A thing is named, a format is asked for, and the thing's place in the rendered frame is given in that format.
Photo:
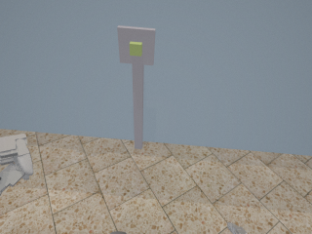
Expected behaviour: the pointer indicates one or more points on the left robot hand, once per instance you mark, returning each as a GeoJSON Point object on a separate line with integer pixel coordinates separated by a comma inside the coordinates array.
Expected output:
{"type": "Point", "coordinates": [13, 151]}

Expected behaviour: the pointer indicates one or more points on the right robot hand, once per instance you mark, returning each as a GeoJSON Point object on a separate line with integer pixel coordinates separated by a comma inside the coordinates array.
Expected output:
{"type": "Point", "coordinates": [235, 229]}

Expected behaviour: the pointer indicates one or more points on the button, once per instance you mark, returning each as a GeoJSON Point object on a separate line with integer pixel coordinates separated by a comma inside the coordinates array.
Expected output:
{"type": "Point", "coordinates": [135, 49]}

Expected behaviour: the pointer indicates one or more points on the panel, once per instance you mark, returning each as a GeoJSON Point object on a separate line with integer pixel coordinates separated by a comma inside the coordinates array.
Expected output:
{"type": "Point", "coordinates": [146, 36]}

